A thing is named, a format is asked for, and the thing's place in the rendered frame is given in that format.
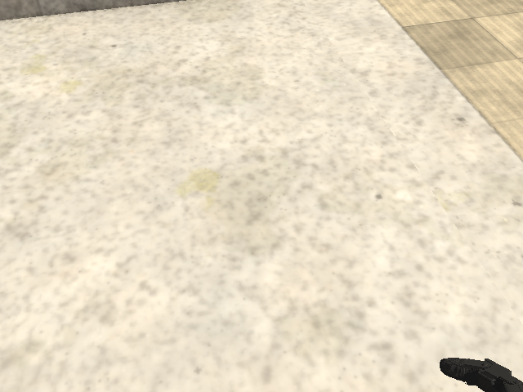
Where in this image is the right robot hand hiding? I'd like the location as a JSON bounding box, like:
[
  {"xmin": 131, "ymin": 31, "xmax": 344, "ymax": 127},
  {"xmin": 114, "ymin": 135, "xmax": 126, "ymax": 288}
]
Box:
[{"xmin": 440, "ymin": 358, "xmax": 523, "ymax": 392}]

